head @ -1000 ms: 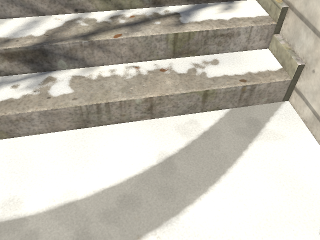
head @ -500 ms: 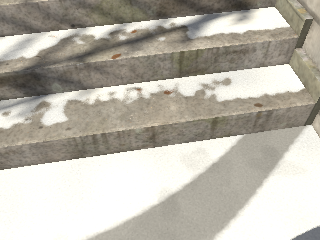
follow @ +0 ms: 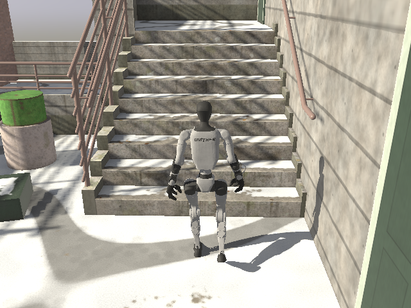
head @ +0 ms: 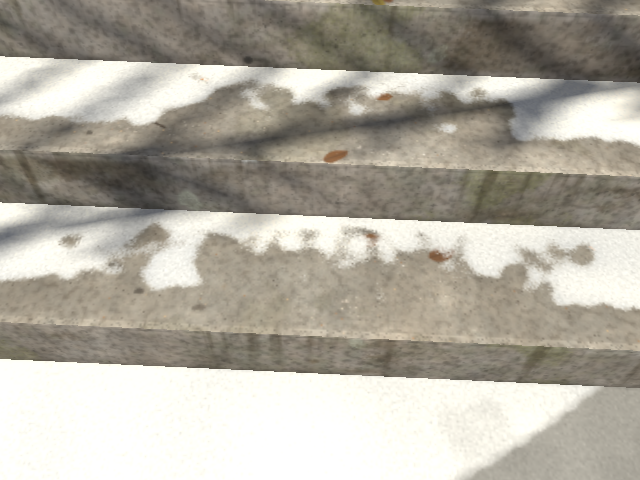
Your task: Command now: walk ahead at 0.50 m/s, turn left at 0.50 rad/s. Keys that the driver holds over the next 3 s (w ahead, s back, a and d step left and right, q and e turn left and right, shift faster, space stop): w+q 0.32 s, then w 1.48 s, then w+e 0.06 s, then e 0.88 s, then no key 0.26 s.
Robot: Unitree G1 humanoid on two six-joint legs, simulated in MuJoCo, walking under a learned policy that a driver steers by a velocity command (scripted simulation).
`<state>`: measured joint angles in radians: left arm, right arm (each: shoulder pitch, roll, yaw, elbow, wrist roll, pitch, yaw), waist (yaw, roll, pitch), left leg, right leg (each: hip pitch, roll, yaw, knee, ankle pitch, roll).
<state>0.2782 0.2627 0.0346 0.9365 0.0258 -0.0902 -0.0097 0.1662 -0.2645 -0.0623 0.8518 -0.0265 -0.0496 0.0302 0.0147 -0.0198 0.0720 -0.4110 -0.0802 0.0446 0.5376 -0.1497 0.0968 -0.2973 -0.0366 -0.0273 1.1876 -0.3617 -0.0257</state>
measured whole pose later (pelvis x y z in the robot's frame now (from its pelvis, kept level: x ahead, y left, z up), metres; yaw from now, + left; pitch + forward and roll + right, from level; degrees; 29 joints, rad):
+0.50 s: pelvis +0.28 -0.03 +0.01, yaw +14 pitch +1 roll +1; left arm 0.13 0.26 0.03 0.80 0.04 -0.08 0.00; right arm 0.31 -0.30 -0.07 0.90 -0.02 -0.06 0.01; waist -0.04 0.02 0.03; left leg -0.28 -0.10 -0.10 0.99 -0.39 0.07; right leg -0.34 0.01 -0.03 0.47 -0.16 -0.04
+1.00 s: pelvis +0.45 +0.04 +0.01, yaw +16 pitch +1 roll +0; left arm 0.28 0.21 0.03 0.92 0.04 -0.03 -0.02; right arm 0.30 -0.22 -0.02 0.95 -0.02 -0.06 0.00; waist 0.01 -0.03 -0.03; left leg -0.22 -0.07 0.05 0.42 -0.21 0.09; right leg -0.62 -0.03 -0.04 1.49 -0.38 -0.04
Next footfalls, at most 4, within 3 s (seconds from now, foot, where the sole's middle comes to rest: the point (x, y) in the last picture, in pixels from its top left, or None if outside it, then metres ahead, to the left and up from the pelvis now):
0.40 right None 0.40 -0.10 -0.76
0.84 left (272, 457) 0.48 0.12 -0.76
1.34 right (345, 278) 0.80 -0.02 -0.59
1.92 left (226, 120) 1.08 0.24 -0.42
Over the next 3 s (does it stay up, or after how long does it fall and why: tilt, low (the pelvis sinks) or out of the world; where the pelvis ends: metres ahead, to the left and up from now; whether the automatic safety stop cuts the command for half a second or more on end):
stays up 1.29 0.09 0.50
